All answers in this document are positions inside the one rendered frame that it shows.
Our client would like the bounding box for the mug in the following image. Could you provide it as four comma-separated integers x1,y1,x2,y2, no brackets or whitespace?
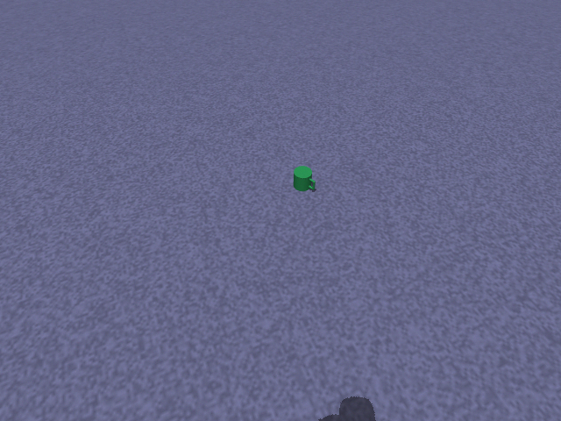
294,166,316,191

